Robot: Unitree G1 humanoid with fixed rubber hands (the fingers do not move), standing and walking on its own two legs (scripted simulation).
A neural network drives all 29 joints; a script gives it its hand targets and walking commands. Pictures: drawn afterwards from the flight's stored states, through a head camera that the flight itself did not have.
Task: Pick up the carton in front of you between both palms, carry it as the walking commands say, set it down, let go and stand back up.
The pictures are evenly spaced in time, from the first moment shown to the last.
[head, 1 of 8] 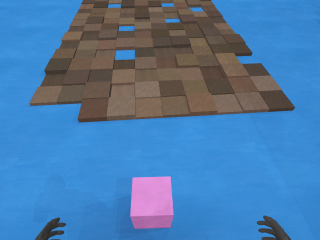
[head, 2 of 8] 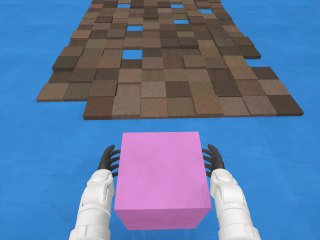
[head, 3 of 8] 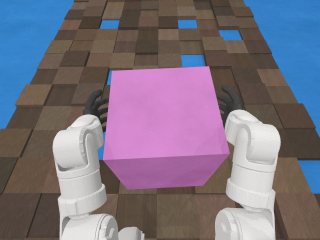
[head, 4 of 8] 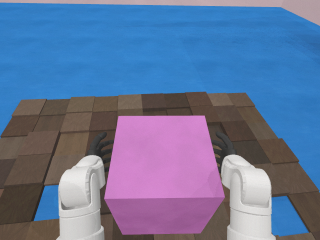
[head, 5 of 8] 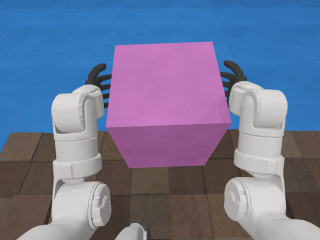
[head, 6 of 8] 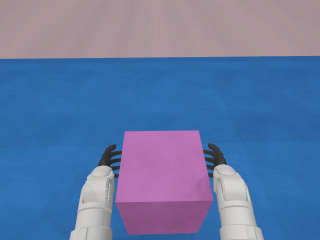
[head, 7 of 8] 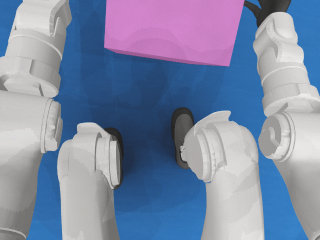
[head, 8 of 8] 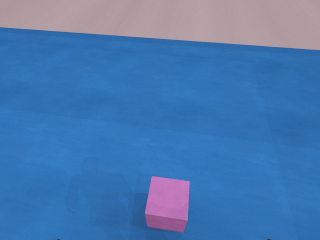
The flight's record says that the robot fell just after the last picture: no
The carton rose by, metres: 0.80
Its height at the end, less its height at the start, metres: +0.00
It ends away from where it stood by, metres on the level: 6.22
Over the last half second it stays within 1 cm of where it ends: yes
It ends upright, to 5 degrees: yes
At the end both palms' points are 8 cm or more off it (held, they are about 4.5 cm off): yes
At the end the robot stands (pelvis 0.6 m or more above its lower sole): yes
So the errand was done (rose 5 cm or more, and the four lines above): yes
